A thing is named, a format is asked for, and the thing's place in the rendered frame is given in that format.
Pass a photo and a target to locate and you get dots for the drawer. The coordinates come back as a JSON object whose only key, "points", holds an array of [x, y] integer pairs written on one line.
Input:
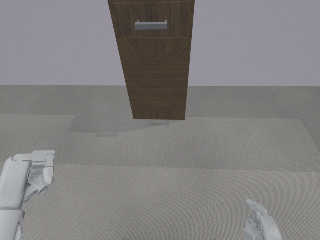
{"points": [[175, 12]]}

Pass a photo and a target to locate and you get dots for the cabinet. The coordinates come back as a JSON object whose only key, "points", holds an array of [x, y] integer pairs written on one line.
{"points": [[156, 69]]}

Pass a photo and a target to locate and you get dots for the handle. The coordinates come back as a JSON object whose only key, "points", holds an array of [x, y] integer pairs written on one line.
{"points": [[151, 25]]}

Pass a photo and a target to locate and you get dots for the right robot hand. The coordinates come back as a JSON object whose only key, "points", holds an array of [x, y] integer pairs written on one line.
{"points": [[264, 229]]}

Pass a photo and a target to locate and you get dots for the left robot hand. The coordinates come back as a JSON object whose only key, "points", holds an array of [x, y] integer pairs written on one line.
{"points": [[37, 166]]}

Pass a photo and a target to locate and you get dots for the left robot forearm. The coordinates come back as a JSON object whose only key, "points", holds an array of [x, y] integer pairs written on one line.
{"points": [[10, 223]]}

